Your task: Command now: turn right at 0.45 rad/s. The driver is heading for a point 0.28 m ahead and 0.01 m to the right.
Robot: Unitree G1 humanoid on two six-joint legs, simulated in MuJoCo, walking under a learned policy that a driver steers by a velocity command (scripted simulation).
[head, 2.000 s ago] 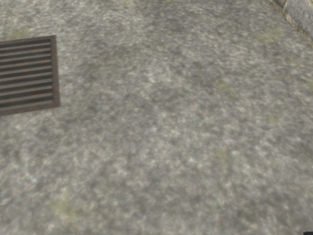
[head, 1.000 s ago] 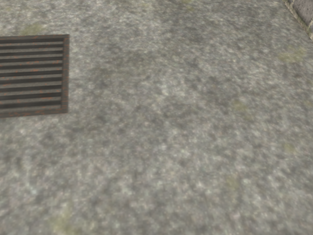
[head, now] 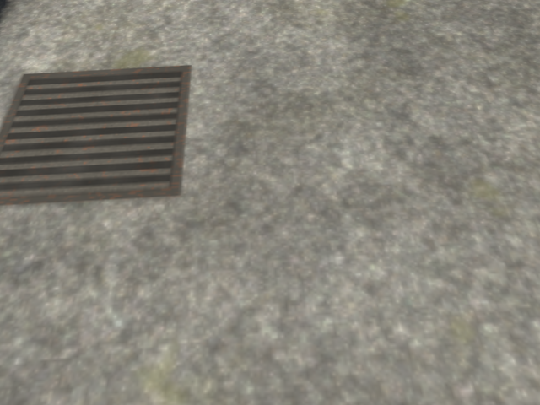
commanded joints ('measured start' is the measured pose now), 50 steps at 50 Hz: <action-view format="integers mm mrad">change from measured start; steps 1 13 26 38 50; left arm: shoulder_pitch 52 26 -32 -42 -21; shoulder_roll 77 147 132 75 85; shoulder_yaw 21 28 -3 -10 -16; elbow -58 -137 -64 -57 42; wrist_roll -1 13 34 38 29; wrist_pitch -8 -61 -41 -56 -55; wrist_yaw -23 36 36 20 21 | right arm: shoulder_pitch -59 -42 -5 18 -40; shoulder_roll -174 -115 -119 -125 -111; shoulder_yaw -47 -48 -19 2 6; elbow -56 -61 -23 14 83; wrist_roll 22 -1 17 2 -6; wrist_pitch -2 -18 -43 -72 -21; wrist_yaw -4 -11 26 40 30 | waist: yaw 32 6 22 8 -4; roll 115 -104 -103 57 -22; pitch -140 -137 -76 -163 -117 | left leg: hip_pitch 47 -417 -151 98 95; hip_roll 230 -40 2 72 1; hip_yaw -105 -194 -109 -261 -208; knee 3 587 94 8 -33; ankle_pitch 480 -41 -17 631 444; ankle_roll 166 -64 -41 122 67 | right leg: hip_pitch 131 315 265 225 267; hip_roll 29 -155 -169 6 -18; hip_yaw -60 374 294 108 120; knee -238 -500 -486 -355 -391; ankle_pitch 192 540 435 505 589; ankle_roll -32 -273 -271 -68 -101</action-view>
